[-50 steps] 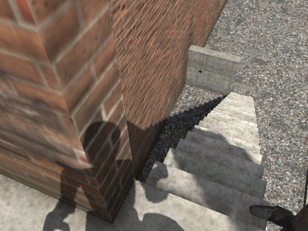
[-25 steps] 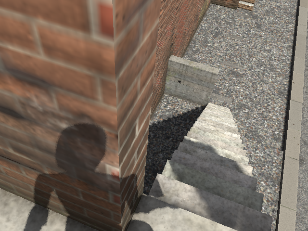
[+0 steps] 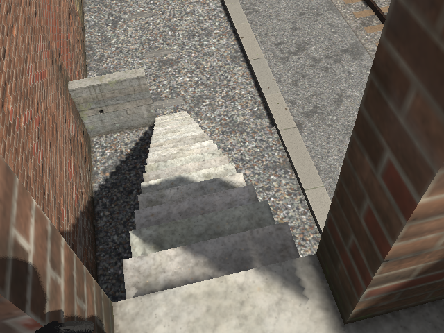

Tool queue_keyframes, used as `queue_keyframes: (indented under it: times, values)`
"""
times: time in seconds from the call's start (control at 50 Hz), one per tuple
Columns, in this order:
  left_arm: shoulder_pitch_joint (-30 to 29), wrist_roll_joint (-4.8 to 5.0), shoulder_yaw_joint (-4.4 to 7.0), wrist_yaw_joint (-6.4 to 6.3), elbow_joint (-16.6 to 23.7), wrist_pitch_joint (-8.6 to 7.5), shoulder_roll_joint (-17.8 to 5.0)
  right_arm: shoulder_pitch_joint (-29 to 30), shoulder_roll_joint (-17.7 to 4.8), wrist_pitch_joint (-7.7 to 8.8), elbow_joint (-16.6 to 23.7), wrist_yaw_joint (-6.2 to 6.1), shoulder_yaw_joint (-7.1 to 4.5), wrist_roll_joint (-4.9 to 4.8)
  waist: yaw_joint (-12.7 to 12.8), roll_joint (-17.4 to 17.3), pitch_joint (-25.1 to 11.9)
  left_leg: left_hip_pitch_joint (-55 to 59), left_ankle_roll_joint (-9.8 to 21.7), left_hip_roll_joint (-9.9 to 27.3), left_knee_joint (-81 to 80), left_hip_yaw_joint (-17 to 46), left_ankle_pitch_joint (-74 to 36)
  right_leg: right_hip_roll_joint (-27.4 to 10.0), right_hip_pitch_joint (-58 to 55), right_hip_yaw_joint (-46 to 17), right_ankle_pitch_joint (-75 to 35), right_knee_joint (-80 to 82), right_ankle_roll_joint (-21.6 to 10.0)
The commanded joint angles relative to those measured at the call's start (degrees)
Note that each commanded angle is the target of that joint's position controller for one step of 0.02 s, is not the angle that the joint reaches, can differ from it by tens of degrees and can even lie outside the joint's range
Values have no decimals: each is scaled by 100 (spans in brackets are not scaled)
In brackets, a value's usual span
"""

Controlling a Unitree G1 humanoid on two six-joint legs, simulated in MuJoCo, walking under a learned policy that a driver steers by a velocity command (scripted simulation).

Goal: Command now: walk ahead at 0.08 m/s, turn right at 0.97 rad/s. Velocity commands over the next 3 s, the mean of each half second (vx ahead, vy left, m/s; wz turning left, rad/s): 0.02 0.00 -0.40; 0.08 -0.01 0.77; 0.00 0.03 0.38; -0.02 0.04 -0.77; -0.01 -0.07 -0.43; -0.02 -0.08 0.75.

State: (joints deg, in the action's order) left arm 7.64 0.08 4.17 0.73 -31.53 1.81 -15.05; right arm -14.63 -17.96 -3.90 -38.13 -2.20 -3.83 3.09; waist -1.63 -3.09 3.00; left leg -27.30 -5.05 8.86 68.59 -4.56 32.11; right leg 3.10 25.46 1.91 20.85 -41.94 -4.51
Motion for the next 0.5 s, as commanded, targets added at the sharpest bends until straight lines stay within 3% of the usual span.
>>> queue_keyframes:
  times: [0.02, 0.04, 0.06, 0.08, 0.1, 0.12, 0.16, 0.18, 0.2, 0.24, 0.26, 0.28, 0.32, 0.34, 0.36, 0.38, 0.4, 0.42, 0.44, 0.46, 0.48, 0.5]
  values:
    - [493, -71, 308, -181, 300, 44, -935, 623, -290, 75, 800, -99, 28, 20, 385, 1098, -636, -1939, -146, -74, 663, 715, -759, -1480, -1806, -2565, -2120, 2107, -1089]
    - [157, -16, 219, -187, 343, 85, -696, 498, -426, 34, 747, -68, -57, -11, 182, 1240, -458, -1559, -161, -148, 492, 666, -1102, -1057, -1222, -2102, -1993, 2014, -869]
    - [203, -15, 158, -131, 321, 101, -646, 279, -515, -55, 527, -9, -99, -55, 88, 968, -498, -1239, -114, -281, 434, 654, -1301, -1022, -1021, -1994, -2574, 1949, -805]
    - [340, -9, 166, -79, 276, 83, -708, 350, -532, -88, 557, 34, -110, -94, 100, 597, -575, -1057, -51, -362, 308, 693, -1368, -992, -882, -2061, -2590, 1920, -760]
    - [411, -23, 189, -64, 247, 67, -778, 376, -410, -93, 549, 60, -76, -100, 73, 515, -636, -983, -16, -425, 172, 705, -1432, -929, -813, -2114, -2545, 1871, -761]
    - [443, 51, 165, -82, 160, 22, -754, 334, -358, -93, 544, 75, -51, -117, 66, 565, -637, -976, -7, -495, -35, 701, -1497, -893, -839, -2167, -2530, 1814, -817]
    - [595, 18, 173, -90, 118, -10, -806, 553, -231, -96, 605, 64, 1, -111, 178, 723, -637, -987, 36, -632, -415, 779, -1608, -833, -840, -2479, -2103, 1789, -853]
    - [770, -9, 183, -90, 57, 11, -914, 586, -117, -79, 702, 17, 81, -54, 211, 761, -638, -1016, -16, -674, -628, 791, -1498, -906, -912, -2713, -2086, 1807, -911]
    - [857, -66, 197, -141, 14, -27, -893, 643, -110, -59, 641, -28, 111, -98, 283, 958, -725, -964, 4, -688, -674, 880, -1410, -972, -1013, -2838, -1964, 1935, -959]
    - [785, -188, 130, -160, -25, -47, -766, 633, -141, -8, 544, -98, 121, -182, 301, 891, -766, -752, 29, -623, -1049, 808, -1332, -1028, -1162, -2716, -2236, 1958, -963]
    - [710, -239, 83, -152, -40, -102, -674, 850, -104, 18, 594, -149, 170, -136, 348, 804, -788, -529, 68, -632, -1294, 737, -1232, -1060, -1207, -2652, -2693, 1931, -986]
    - [744, -252, 37, -135, -125, -133, -565, 839, -71, 26, 565, -171, 192, -150, 361, 863, -849, -207, 95, -629, -1552, 675, -1114, -1055, -1214, -2508, -3010, 1909, -980]
    - [703, -274, -73, -111, -265, -161, -346, 669, -72, 30, 453, -147, 201, -205, 340, 989, -914, 579, 216, -669, -2214, 547, -881, -1027, -1148, -2258, -3307, 1880, -897]
    - [674, -281, -117, -125, -352, -127, -256, 539, -70, 55, 355, -90, 180, -159, 295, 983, -949, 945, 360, -724, -2722, 502, -838, -1078, -1179, -2205, -3345, 1867, -831]
    - [763, -250, -154, -137, -423, -94, -209, 208, 68, 67, 185, -32, 204, -164, 147, 930, -900, 1506, 516, -706, -3536, 474, -1189, -1137, -984, -2201, -2687, 1919, -720]
    - [848, -147, -111, -168, -488, -37, -307, -67, 28, 90, 85, 60, 173, -155, 11, 825, -718, 1949, 616, -760, -4444, 522, -1978, -982, -756, -2121, -1844, 1765, -433]
    - [1051, -147, -117, -140, -477, 0, -318, 270, -315, 153, 227, 96, 113, -34, 282, 190, -524, 1996, 726, -394, -4665, 1183, -2431, -568, -561, -1821, -1202, 1307, -128]
    - [1227, -114, -107, -131, -409, 25, -265, 631, -868, 201, 377, 160, -29, -65, 536, -768, -478, 1728, 1108, 358, -4736, 2273, -3661, 190, -365, -932, -362, 777, 138]
    - [980, -75, -90, -160, -381, 47, -361, 376, -769, 169, 281, 252, -69, -215, 352, -881, -517, 1404, 1522, 624, -4951, 2988, -3747, 261, -559, -619, 145, 593, 256]
    - [809, -72, -84, -108, -331, 52, -357, 357, -702, 165, 256, 315, -67, -254, 309, -874, -353, 1339, 1638, 589, -4992, 3107, -3742, 274, -481, -469, 394, 267, 293]
    - [420, -85, -76, -124, -279, 27, -395, 230, -774, 163, 228, 336, -125, -204, 127, -650, -380, 1584, 1682, 488, -4939, 3157, -3665, 307, -177, -461, 709, -206, 303]
    - [311, -162, -76, -139, -214, -38, -301, -44, -874, 170, 185, 277, -207, -230, 38, -541, -384, 1786, 1761, 445, -4969, 3180, -3264, 321, 247, -522, 886, -713, 363]
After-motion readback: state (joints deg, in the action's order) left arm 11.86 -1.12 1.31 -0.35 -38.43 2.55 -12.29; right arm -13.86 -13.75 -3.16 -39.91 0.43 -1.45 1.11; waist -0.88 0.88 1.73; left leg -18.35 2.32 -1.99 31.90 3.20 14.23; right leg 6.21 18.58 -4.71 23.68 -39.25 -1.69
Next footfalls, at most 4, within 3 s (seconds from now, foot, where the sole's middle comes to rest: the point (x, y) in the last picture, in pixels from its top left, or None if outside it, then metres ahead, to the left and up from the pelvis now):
0.40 left None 0.12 0.11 -0.75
0.76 right None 0.08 -0.08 -0.75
1.20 left None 0.06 0.14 -0.75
1.56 right None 0.07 -0.05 -0.75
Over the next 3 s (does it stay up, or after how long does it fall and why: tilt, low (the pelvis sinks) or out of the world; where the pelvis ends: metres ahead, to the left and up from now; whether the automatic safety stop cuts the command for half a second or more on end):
stays up -0.08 -0.01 0.02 its command is cut before an obstacle after 1.0 s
